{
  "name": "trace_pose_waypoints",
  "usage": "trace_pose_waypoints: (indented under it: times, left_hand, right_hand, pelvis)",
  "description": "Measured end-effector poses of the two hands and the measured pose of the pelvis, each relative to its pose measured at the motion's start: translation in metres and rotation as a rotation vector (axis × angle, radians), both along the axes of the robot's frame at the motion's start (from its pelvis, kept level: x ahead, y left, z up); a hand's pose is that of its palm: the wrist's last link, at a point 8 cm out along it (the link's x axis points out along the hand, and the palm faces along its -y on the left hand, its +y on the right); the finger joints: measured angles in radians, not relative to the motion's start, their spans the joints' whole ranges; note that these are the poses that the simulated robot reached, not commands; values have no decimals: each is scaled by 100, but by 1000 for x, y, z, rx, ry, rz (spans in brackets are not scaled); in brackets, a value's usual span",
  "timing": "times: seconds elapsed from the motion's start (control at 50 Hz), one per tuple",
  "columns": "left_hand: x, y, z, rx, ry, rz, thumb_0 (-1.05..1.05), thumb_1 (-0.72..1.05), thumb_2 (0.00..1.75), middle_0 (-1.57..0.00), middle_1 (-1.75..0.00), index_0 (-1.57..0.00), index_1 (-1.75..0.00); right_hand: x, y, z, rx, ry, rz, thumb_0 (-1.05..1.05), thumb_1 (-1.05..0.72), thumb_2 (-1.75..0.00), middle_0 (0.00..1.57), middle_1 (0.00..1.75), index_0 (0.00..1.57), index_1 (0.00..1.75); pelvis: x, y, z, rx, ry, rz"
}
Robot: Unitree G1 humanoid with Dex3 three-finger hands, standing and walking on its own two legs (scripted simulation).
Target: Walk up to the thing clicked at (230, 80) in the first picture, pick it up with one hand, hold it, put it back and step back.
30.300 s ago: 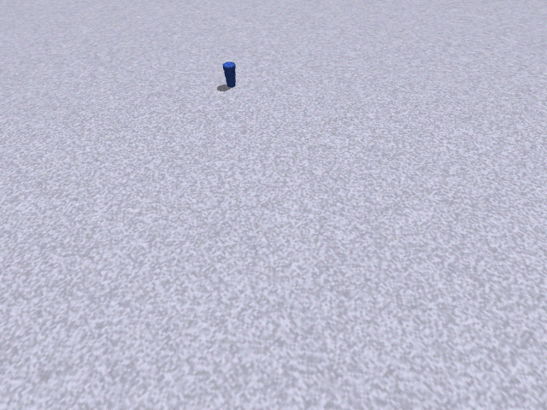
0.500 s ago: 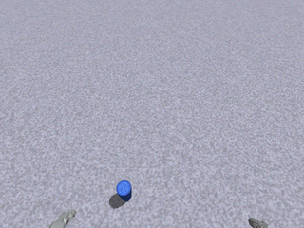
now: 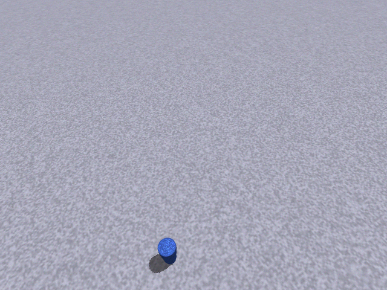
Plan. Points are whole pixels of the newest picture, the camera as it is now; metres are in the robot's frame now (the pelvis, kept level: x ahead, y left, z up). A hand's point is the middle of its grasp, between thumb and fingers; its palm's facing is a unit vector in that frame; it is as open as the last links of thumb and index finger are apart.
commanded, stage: stand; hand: left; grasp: from the side
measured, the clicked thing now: (168, 252) +0.44 +0.18 -0.70
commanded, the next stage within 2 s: step back in 1.48 s
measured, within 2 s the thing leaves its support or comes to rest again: neither
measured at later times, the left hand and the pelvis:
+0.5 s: hand out of the picture +0.06 +0.24 -0.16, palm faces -0.02 -0.94 -0.34, open 7.4 cm; pelvis +0.01 -0.01 +0.00, yaw +0 degrees
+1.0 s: hand out of the picture +0.10 +0.24 -0.15, palm faces -0.01 -0.94 -0.35, open 7.4 cm; pelvis +0.03 -0.01 +0.01, yaw +0 degrees
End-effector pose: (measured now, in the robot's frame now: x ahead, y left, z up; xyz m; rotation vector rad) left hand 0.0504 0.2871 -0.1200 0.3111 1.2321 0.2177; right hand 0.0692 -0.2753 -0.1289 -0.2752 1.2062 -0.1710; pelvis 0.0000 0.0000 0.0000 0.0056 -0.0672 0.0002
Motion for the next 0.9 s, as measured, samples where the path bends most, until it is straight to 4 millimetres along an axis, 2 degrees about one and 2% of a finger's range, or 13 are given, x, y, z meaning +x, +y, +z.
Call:
trace_pose_waypoints:
  times: [0.16,0.32,0.52,0.9]
  left_hand:
    - [-12,3,1,12,40,14,0,90,90,-20,-30,-21,-30]
    - [-12,0,-1,5,64,15,0,90,90,-20,-30,-20,-30]
    - [6,-6,-1,-7,49,2,0,90,90,-20,-30,-21,-30]
    - [41,-5,5,-2,18,-5,0,90,90,-20,-30,-21,-30]
  right_hand:
    - [-9,-9,1,-9,33,-13,1,-90,-90,20,30,21,30]
    - [-16,-17,2,-23,65,-24,1,-90,-90,20,30,21,30]
    - [-11,-20,3,-25,69,-26,1,-90,-90,20,30,21,30]
    - [15,-23,5,-29,46,-19,1,-90,-90,20,30,21,30]
  pelvis:
    - [-2,-3,2,-1,0,1]
    - [0,-6,3,-3,8,-1]
    - [6,-8,4,-4,13,-3]
    - [23,-9,5,-3,28,-7]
